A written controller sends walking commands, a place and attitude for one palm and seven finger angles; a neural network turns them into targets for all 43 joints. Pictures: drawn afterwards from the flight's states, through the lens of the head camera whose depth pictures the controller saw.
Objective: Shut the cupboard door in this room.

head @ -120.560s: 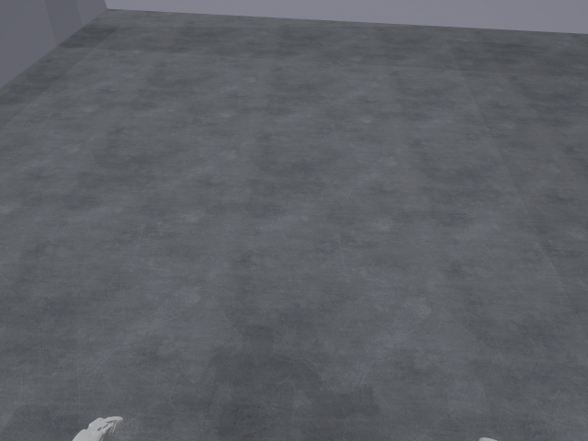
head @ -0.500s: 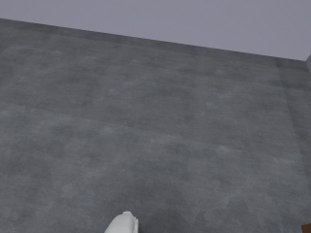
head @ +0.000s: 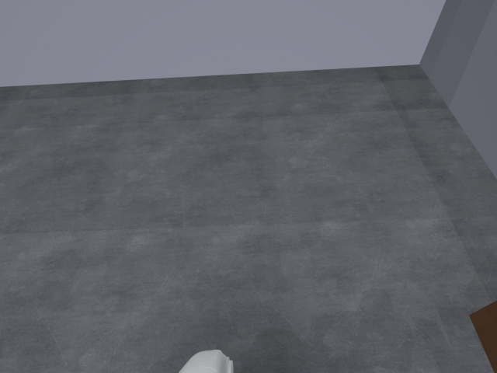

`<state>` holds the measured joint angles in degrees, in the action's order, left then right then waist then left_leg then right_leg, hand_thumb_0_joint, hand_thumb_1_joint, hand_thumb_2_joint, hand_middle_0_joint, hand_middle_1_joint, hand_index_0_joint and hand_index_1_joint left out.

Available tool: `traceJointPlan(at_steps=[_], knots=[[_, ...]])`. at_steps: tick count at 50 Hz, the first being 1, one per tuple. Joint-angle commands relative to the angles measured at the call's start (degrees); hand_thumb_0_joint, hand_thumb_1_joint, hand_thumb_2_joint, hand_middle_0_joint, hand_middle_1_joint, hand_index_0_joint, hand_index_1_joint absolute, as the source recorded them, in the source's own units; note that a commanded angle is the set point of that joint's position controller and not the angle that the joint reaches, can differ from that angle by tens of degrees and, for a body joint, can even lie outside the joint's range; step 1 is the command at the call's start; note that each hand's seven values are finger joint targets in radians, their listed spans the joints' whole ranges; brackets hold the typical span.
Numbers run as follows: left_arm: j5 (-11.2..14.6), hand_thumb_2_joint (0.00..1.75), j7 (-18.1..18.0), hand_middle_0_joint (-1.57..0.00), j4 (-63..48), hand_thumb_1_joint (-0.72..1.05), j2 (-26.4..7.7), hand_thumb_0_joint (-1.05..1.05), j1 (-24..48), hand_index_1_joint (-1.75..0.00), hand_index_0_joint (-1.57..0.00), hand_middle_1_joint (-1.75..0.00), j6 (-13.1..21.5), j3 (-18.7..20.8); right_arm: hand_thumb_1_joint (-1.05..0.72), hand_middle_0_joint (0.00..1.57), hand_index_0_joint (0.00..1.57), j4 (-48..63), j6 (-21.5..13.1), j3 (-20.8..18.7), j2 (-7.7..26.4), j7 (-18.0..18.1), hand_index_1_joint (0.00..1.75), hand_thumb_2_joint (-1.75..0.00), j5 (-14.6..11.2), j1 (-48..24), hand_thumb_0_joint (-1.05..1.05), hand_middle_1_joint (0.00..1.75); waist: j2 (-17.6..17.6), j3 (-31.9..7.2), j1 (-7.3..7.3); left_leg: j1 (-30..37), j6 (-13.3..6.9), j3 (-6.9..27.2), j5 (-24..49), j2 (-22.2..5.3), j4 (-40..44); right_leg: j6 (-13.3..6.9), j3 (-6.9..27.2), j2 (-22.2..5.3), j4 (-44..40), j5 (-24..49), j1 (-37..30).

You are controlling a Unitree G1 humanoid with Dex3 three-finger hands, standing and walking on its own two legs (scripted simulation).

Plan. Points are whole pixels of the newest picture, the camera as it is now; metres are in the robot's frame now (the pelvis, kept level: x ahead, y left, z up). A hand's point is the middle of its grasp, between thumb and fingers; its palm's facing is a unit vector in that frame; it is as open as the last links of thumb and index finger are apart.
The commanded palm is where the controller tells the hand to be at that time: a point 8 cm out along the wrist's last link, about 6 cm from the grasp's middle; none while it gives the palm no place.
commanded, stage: turn to face it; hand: left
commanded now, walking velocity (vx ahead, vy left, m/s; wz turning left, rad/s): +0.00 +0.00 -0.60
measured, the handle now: out of the picture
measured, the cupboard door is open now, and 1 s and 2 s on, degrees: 12 12 12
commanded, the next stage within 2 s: take the last steps up to it in 1.98 s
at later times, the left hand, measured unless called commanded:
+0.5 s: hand (158, 332) +0.20 +0.21 -0.14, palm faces -0.27 -0.93 -0.23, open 7.4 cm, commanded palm none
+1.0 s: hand (189, 327) +0.21 +0.16 -0.17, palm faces -0.52 -0.83 -0.21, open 7.4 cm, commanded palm none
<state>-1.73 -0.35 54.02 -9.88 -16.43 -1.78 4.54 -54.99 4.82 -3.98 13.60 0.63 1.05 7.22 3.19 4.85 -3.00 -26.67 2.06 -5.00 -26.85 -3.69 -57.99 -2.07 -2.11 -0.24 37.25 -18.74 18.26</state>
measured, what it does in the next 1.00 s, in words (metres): steps on the spot, turning right: left foot, then right foot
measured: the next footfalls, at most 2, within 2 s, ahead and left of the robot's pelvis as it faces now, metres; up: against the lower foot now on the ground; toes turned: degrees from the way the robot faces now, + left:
left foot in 0.26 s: +0.08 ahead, +0.15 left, +0.00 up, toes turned -8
right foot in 0.62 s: +0.01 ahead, -0.10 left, +0.00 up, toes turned -27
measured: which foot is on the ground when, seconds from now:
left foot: up 0.00-0.24, down 0.26-0.62, up 0.64-1.00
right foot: down 0.00-0.26, up 0.28-0.60, down 0.62-1.00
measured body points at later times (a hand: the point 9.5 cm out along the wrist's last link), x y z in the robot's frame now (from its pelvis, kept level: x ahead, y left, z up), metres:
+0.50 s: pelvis +0.03 +0.04 +0.02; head +0.08 +0.03 +0.46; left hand +0.21 +0.26 -0.13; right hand +0.02 -0.22 -0.12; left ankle +0.04 +0.16 -0.72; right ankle -0.03 -0.08 -0.67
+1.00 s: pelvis +0.05 +0.03 +0.01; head +0.11 +0.01 +0.45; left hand +0.24 +0.20 -0.15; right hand +0.01 -0.26 -0.12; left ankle +0.13 +0.12 -0.72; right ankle -0.03 -0.08 -0.72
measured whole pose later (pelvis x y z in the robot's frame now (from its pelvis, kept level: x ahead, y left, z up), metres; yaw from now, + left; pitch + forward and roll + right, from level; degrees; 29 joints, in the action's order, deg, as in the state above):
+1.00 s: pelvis +0.05 +0.03 +0.01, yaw -35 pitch +2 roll +0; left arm -1.3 0.3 51.7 -12.6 -12.7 -3.0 3.4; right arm -49.4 1.7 -2.2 13.6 1.0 0.2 7.3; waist -1.4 5.0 -1.2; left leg -20.3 4.5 -0.7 -18.6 -1.6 -37.6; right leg 0.5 7.3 2.7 32.5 -17.8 16.4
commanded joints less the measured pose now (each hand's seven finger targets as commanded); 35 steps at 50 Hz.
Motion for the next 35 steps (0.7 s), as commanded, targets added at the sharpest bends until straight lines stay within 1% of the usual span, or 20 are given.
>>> traceJointPlan(at_steps=[1,4,7,9,11,12,13,14,15,17,20,25,27,29,30,31,32,33,34,35], knots=[[0.13,0.9,-0.8,-0.2,-4.81,0.9,-11.17,0.0,0.93,-0.3,-0.2,-0.3,1.01,2.29,-0.9,0.2,0.2,6.49,-2.83,-0.83,3.33,0.19,0.3,-0.9,-0.05,-1.55,0.0,0.3,-12.23,-6.63,2.01,-6.87,1.22,5.43,4.71,-0.14,-4.85,-7.94,19.93,-13.3,-18.68,16.44,-9.36],[0.07,0.9,-0.78,-0.2,-4.26,0.9,-12.45,0.0,-1.37,-0.3,-0.2,-0.3,1.01,2.4,-0.9,0.2,0.2,6.38,-3.3,-0.06,2.22,0.47,0.3,-0.9,-0.34,-1.59,0.0,0.3,-9.36,-10.27,0.48,-3.91,1.9,3.64,3.36,1.41,4.9,-8.42,18.48,-12.24,-15.02,27.84,-15.61],[0.04,0.9,-0.68,-0.2,-3.58,0.9,-13.8,0.0,-2.2,-0.3,-0.2,-0.3,0.68,2.74,-0.9,0.2,0.2,7.22,-3.69,0.24,2.44,0.92,0.3,-0.9,-0.77,-2.02,0.0,0.3,-11.17,-9.73,-0.29,-1.96,1.87,3.41,1.66,2.4,12.39,-9.22,21.12,-12.65,-13.06,34.53,-17.15],[0.05,0.9,-0.62,-0.2,-4.22,0.9,-14.52,0.0,-0.01,-0.3,-0.2,-0.3,0.23,2.95,-0.9,0.2,0.2,7.06,-3.89,0.4,3.0,1.27,0.3,-0.9,-1.03,0.16,0.0,0.3,-12.13,-8.86,0.99,2.87,1.6,3.96,2.91,2.69,19.27,-8.56,22.46,-12.14,-11.64,34.57,-13.07],[0.56,0.9,-0.43,-0.2,-5.15,0.9,-13.87,0.0,3.91,-0.3,-0.2,-0.3,-0.32,2.61,-0.9,0.2,0.2,5.43,-4.32,0.36,3.92,1.57,0.3,-0.9,-1.06,5.07,0.0,0.3,-11.4,-8.22,3.83,14.53,1.22,3.75,12.56,2.99,31.94,-4.77,21.41,-8.79,-9.26,27.46,-4.15],[0.97,0.9,-0.2,-0.2,-6.08,0.9,-11.43,0.0,4.69,-0.3,-0.2,-0.3,-0.59,2.14,-0.9,0.2,0.2,4.95,-4.82,-0.09,6.64,1.66,0.3,-0.9,-0.85,6.99,0.0,0.3,-4.45,-9.02,4.53,22.05,-0.1,8.61,15.04,-2.48,38.46,-1.66,17.52,-3.88,-5.19,16.94,3.18],[1.52,0.9,0.42,-0.2,-7.48,0.9,-8.27,0.0,4.17,-0.3,-0.2,-0.3,-0.73,1.38,-0.9,0.2,0.2,5.54,-5.23,-1.03,12.39,1.85,0.3,-0.9,0.19,8.02,0.0,0.3,11.64,-8.78,4.69,26.71,-5.35,22.31,21.68,-16.22,42.46,1.91,9.33,3.81,5.49,-3.62,12.88],[0.94,0.9,0.57,-0.2,-8.39,0.9,-9.34,0.0,6.48,-0.3,-0.2,-0.3,-0.83,1.19,-0.9,0.2,0.2,5.78,-4.8,-1.2,13.93,2.11,0.3,-0.9,0.54,9.2,0.0,0.3,12.65,-7.04,5.68,21.88,-10.56,25.83,28.0,-23.43,42.7,3.14,5.25,2.97,17.78,-17.02,13.13],[0.57,0.9,0.91,-0.2,-9.04,0.9,-10.16,0.0,6.95,-0.3,-0.2,-0.3,-0.9,1.46,-0.9,0.2,0.2,6.83,-4.62,-0.67,12.98,2.14,0.3,-0.9,0.96,7.86,0.0,0.3,6.3,-5.19,4.78,16.7,-12.46,23.17,29.52,-22.78,41.65,3.47,6.19,0.87,24.05,-15.35,11.31],[0.04,0.9,1.62,-0.2,-7.4,0.9,-10.48,0.0,6.24,-0.3,-0.2,-0.3,-1.58,2.06,-0.9,0.2,0.2,7.86,-5.08,0.19,10.3,2.12,0.3,-0.9,0.85,3.36,0.0,0.3,8.51,-3.21,2.41,15.1,-10.68,16.21,32.76,-18.11,41.05,4.46,5.0,-0.37,29.52,-10.68,13.14],[0.61,0.9,2.27,-0.2,-7.96,0.9,-8.78,0.0,7.35,-0.3,-0.2,-0.3,-2.05,1.45,-0.9,0.2,0.2,7.76,-4.9,0.19,9.12,2.29,0.3,-0.9,0.92,4.16,0.0,0.3,8.02,-3.82,2.74,19.89,-9.52,7.1,41.32,-14.56,37.67,5.31,2.45,-0.87,25.86,-7.75,13.01],[0.7,0.9,2.62,-0.2,-9.8,0.9,-7.16,0.0,10.95,-0.3,-0.2,-0.3,-1.34,0.47,-0.9,0.2,0.2,6.09,-4.64,-1.16,10.74,1.67,0.3,-0.9,0.75,8.49,0.0,0.3,8.5,-7.5,5.41,24.66,-9.06,2.42,45.58,-15.37,32.92,4.18,-2.23,0.22,8.83,-6.03,5.85],[0.7,0.9,2.53,-0.2,-9.93,0.9,-7.54,0.0,10.04,-0.3,-0.2,-0.3,-1.03,0.53,-0.9,0.2,0.2,6.21,-4.46,-1.54,11.26,1.29,0.3,-0.9,0.64,7.99,0.0,0.3,9.22,-7.37,4.91,22.56,-8.26,1.83,43.55,-16.13,31.4,3.33,-3.03,0.6,3.19,-4.02,1.67],[0.61,0.9,2.42,-0.2,-8.64,0.9,-8.57,0.0,5.64,-0.3,-0.2,-0.3,-0.63,1.05,-0.9,0.2,0.2,6.65,-4.26,-1.74,11.67,1.02,0.3,-0.9,0.3,5.65,0.0,0.3,6.4,-8.08,1.97,17.59,-5.15,-1.02,36.83,-14.57,25.83,2.44,-3.79,0.89,-7.68,6.58,-7.07],[0.3,0.9,2.06,-0.2,-7.32,0.9,-11.75,0.0,1.34,-0.3,-0.2,-0.3,-0.05,1.71,-0.9,0.2,0.2,7.11,-4.26,-1.8,10.43,0.69,0.3,-0.9,-0.22,5.19,0.0,0.3,-0.22,-9.72,-0.11,11.66,-2.11,-3.67,28.09,-11.75,17.94,0.98,1.42,-3.39,-14.09,15.51,-15.55],[-0.27,0.9,1.22,-0.2,-6.35,0.9,-18.31,0.0,-1.65,-0.3,-0.2,-0.3,0.73,2.91,-0.9,0.2,0.2,9.6,-4.09,-0.5,5.25,0.48,0.3,-0.9,-0.57,3.45,0.0,0.3,-20.22,-9.37,-1.82,-4.36,1.57,-6.94,-3.81,-2.64,4.85,-4.44,20.89,-17.71,-17.29,34.75,-23.93],[0.7,0.9,0.35,-0.2,-5.47,0.9,-20.02,0.0,-3.9,-0.3,-0.2,-0.3,0.54,3.21,-0.9,0.2,0.2,10.91,-3.19,-0.05,6.17,0.94,0.3,-0.9,-0.28,1.38,0.0,0.3,-19.91,-9.63,-2.91,-7.54,1.92,-0.05,-11.05,-0.8,-5.22,-9.9,25.93,-23.38,-16.09,44.95,-20.24],[0.77,0.9,-0.17,-0.2,-6.01,0.9,-18.85,0.0,-2.23,-0.3,-0.2,-0.3,0.35,2.92,-0.9,0.2,0.2,10.23,-2.64,0.07,5.74,1.13,0.3,-0.9,-0.41,1.37,0.0,0.3,-15.23,-8.03,-1.59,-9.14,1.67,4.65,-7.14,-2.04,-9.58,-11.26,23.13,-21.78,-17.01,36.62,-17.93],[0.5,0.9,-0.68,-0.2,-6.97,0.9,-16.66,0.0,1.37,-0.3,-0.2,-0.3,0.42,2.9,-0.9,0.2,0.2,9.81,-2.88,0.04,5.51,1.32,0.3,-0.9,-0.27,0.99,0.0,0.3,-18.63,-7.25,-0.23,-12.22,1.87,5.79,-4.31,-2.6,-10.31,-10.45,22.78,-18.46,-16.89,34.79,-18.44],[0.68,0.9,-0.75,-0.2,-7.58,0.9,-15.26,0.0,3.73,-0.3,-0.2,-0.3,0.34,2.37,-0.9,0.2,0.2,9.16,-2.94,-0.15,6.54,1.23,0.3,-0.9,-0.25,0.51,0.0,0.3,-17.35,-6.23,0.39,-11.52,2.4,5.93,-0.99,-2.97,-10.66,-9.76,20.43,-16.29,-15.95,35.32,-17.09]])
